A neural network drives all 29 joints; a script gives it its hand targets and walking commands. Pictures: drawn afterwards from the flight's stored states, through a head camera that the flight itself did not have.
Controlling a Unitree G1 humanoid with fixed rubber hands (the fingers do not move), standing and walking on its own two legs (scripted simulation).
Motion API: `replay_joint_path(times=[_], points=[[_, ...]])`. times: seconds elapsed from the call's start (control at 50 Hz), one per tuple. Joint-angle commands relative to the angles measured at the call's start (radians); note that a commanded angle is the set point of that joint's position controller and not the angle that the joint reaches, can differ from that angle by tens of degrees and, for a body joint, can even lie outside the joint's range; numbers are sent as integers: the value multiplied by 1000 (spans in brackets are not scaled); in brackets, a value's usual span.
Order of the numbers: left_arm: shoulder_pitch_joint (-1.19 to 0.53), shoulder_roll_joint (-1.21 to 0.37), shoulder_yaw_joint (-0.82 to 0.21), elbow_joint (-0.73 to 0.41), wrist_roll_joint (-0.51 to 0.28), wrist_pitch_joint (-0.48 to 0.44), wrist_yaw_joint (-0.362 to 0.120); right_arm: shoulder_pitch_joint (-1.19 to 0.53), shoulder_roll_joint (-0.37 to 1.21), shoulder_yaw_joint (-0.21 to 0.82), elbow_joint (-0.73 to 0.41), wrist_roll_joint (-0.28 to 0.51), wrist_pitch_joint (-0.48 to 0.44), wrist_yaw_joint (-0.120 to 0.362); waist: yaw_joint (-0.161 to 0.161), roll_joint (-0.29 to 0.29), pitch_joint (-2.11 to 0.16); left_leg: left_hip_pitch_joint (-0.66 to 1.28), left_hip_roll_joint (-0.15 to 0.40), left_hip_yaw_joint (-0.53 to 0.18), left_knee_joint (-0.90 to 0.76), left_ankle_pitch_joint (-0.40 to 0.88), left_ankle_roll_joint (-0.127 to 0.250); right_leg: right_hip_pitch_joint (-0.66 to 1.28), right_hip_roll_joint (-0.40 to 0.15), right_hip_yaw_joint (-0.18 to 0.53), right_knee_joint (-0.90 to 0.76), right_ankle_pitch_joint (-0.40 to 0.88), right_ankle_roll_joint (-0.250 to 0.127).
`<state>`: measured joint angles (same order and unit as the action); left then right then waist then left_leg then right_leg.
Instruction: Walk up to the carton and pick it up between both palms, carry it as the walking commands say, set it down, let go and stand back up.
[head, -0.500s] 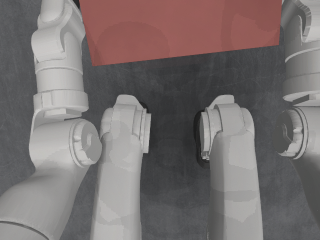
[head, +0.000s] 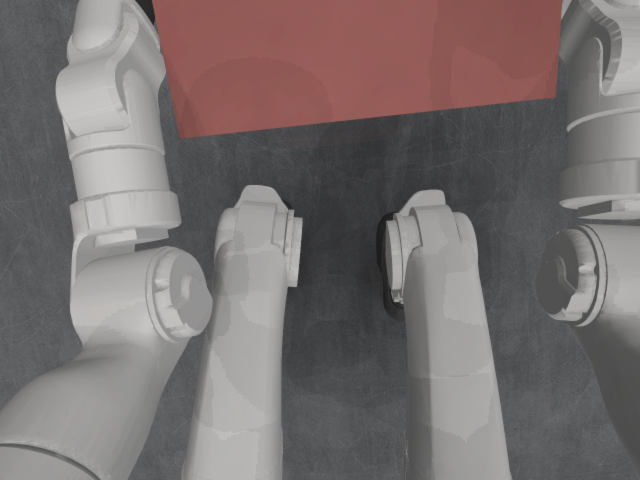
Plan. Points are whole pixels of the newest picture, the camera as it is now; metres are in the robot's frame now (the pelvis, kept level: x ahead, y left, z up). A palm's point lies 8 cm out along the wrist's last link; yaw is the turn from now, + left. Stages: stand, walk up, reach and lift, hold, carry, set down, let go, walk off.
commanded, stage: reach and lift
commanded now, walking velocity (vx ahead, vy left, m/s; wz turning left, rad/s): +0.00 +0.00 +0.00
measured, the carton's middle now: (345, 6) +0.53 +0.01 -0.17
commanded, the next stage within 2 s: none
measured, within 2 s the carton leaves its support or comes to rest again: neither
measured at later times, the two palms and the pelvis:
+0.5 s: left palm out of the picture +0.51 +0.20 -0.03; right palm out of the picture +0.53 -0.18 -0.04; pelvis +0.00 +0.00 +0.06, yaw +0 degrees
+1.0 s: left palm out of the picture +0.49 +0.20 +0.05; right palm out of the picture +0.51 -0.17 +0.04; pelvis +0.01 +0.00 +0.12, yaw +0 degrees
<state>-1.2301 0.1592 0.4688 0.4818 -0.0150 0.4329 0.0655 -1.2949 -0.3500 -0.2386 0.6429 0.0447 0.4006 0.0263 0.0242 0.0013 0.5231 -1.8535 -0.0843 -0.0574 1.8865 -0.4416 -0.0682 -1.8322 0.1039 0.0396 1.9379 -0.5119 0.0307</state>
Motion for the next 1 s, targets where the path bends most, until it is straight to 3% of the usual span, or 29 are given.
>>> replay_joint_path(times=[0.0, 0.02, 0.04, 0.1, 0.12, 0.14, 0.16, 0.22, 0.26, 0.3, 0.32, 0.36, 0.38, 0.48, 0.52, 0.54, 0.56, 0.62, 0.64, 0.66, 0.68, 0.7, 0.74, 0.82, 0.86, 0.88, 0.9, 0.96, 0.98], points=[[-757, -981, -686, -93, -160, 23, -223, -724, 955, 457, -204, 164, -1, 240, 1, 32, -2340, 753, -46, 123, -228, 112, 50, 646, 25, -90, -295, 130, -43], [-809, -899, -707, -136, -166, 7, -231, -749, 956, 465, -270, 154, -15, 236, -1, 10, -2338, 715, -55, 140, -225, 131, 57, 640, 37, -90, -315, 160, -46], [-804, -967, -704, -74, -193, 12, -234, -715, 951, 463, -195, 141, -7, 240, -60, -44, -2293, 717, -48, 115, -248, 66, 58, 649, 27, -106, -328, 97, -48], [-743, -966, -672, -75, -161, 2, -255, -683, 1043, 478, -197, 150, -7, 259, 52, -32, -2318, 723, -56, 139, -265, 114, 65, 670, 32, -81, -342, 138, -36], [-728, -987, -670, -45, -131, 9, -249, -699, 985, 453, -193, 128, -20, 256, -5, 0, -2245, 678, -45, 145, -248, 71, 51, 594, 35, -97, -355, 102, -47], [-797, -986, -677, -101, -152, 3, -245, -778, 976, 467, -278, 141, -26, 257, 0, 10, -2355, 709, -59, 137, -269, 57, 49, 693, 37, -94, -358, 112, -53], [-793, -966, -667, -48, -149, 7, -252, -714, 1020, 466, -164, 138, -6, 264, 5, -45, -2276, 714, -48, 135, -286, 59, 61, 653, 35, -93, -376, 94, -43], [-677, -1036, -657, 5, -131, 23, -275, -619, 984, 439, -139, 101, -7, 265, -26, 1, -2219, 691, -44, 132, -300, 65, 48, 653, 23, -75, -408, 85, -54], [-772, -949, -728, -208, -183, 3, -268, -791, 1036, 567, -377, 191, -11, 260, 38, -49, -2552, 837, -62, 159, -280, 191, 66, 816, 44, -76, -396, 218, -33], [-796, -941, -699, -124, -171, 8, -256, -647, 998, 473, -151, 127, 10, 263, -30, -56, -2350, 742, -57, 129, -326, 77, 62, 739, 42, -95, -408, 110, -33], [-742, -954, -730, -148, -185, 19, -265, -680, 1042, 532, -255, 185, 4, 255, 39, -25, -2450, 802, -57, 157, -312, 147, 62, 819, 43, -64, -428, 180, -32], [-727, -921, -697, -128, -170, 28, -271, -747, 1014, 519, -319, 157, 6, 253, 28, -90, -2422, 762, -59, 157, -322, 78, 73, 805, 45, -70, -433, 108, -27], [-660, -957, -686, -81, -144, 26, -271, -729, 1032, 552, -323, 176, -2, 255, 61, -58, -2402, 737, -56, 140, -336, 119, 81, 832, 38, -66, -417, 171, -29], [-645, -1008, -722, -147, -146, 16, -265, -618, 1029, 492, -260, 122, -3, 265, -9, -36, -2389, 885, -73, 121, -390, 149, 61, 779, 59, -108, -465, 182, -38], [-650, -1027, -769, -162, -170, 17, -269, -583, 1023, 489, -256, 132, -9, 268, -17, 42, -2404, 936, -66, 117, -412, 198, 41, 778, 53, -91, -475, 219, -39], [-553, -1032, -745, -106, -133, 18, -266, -600, 1004, 521, -269, 134, -17, 279, -8, 25, -2369, 934, -65, 117, -395, 212, 42, 753, 56, -102, -470, 220, -32], [-687, -999, -811, -238, -199, 3, -268, -594, 1048, 556, -324, 139, -13, 268, -33, -42, -2471, 951, -71, 129, -392, 203, 55, 864, 59, -78, -490, 242, -42], [-589, -1027, -787, -136, -171, 31, -262, -593, 1037, 528, -275, 155, -3, 272, -8, -5, -2346, 963, -54, 100, -462, 117, 46, 797, 49, -93, -516, 116, -40], [-568, -1027, -761, -118, -166, 30, -255, -598, 1038, 554, -287, 157, -7, 284, 32, -30, -2336, 971, -60, 104, -457, 116, 53, 808, 49, -78, -532, 116, -41], [-599, -998, -745, -124, -173, 22, -265, -655, 1026, 544, -340, 163, -15, 273, 12, -70, -2332, 1001, -55, 91, -483, 138, 70, 827, 50, -87, -546, 140, -34], [-601, -1007, -751, -143, -157, 24, -261, -729, 1032, 578, -412, 204, -26, 273, 68, -11, -2388, 982, -56, 119, -462, 127, 64, 869, 49, -53, -547, 138, -31], [-595, -1002, -747, -125, -155, 20, -263, -620, 1009, 522, -299, 146, -17, 269, 12, 4, -2304, 966, -50, 117, -457, 150, 56, 814, 46, -69, -540, 166, -42], [-654, -971, -794, -243, -184, 16, -250, -679, 1044, 576, -401, 183, -19, 260, 24, -18, -2501, 1059, -55, 101, -477, 194, 66, 947, 50, -64, -545, 210, -25], [-598, -943, -719, -94, -141, 24, -272, -553, 1078, 479, -166, 109, 14, 260, 15, -74, -2142, 884, -53, 138, -531, -19, 75, 898, 37, -46, -643, 10, -17], [-523, -1017, -713, -74, -110, 22, -303, -535, 1079, 481, -210, 94, -9, 267, 34, -19, -2181, 850, -61, 148, -546, 34, 59, 944, 42, -70, -626, 79, -20], [-526, -1031, -722, -55, -125, 19, -307, -527, 1078, 475, -187, 80, -8, 267, -5, -35, -2113, 930, -53, 122, -585, 43, 61, 883, 38, -66, -647, 71, -28], [-594, -1063, -785, -201, -170, 4, -296, -589, 1145, 562, -306, 158, -10, 267, 42, -13, -2342, 1042, -65, 119, -586, 124, 73, 1034, 40, -51, -646, 141, -22], [-529, -1003, -690, -52, -106, 0, -318, -494, 1128, 473, -150, 69, 2, 268, 12, -77, -2088, 893, -51, 130, -610, 45, 69, 950, 39, -58, -685, 91, -17], [-447, -1064, -712, -63, -95, -2, -322, -505, 1112, 525, -256, 79, -29, 275, 44, -50, -2125, 939, -63, 127, -595, 114, 60, 941, 45, -67, -680, 136, -26]])
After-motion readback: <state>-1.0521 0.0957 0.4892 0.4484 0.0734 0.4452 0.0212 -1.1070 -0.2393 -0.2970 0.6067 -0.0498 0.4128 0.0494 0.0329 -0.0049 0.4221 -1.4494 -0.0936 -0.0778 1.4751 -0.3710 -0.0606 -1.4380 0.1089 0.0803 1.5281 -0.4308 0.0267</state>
